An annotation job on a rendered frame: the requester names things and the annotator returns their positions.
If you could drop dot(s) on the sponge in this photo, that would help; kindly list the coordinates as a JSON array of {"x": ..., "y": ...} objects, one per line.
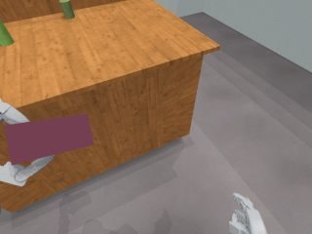
[{"x": 33, "y": 140}]

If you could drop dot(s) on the left robot hand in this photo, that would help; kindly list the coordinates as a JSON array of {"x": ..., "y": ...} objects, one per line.
[{"x": 18, "y": 174}]

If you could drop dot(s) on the right robot hand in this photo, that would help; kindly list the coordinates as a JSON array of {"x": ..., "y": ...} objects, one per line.
[{"x": 249, "y": 223}]

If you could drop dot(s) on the table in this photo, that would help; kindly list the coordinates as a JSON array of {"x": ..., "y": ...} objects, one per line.
[{"x": 131, "y": 65}]

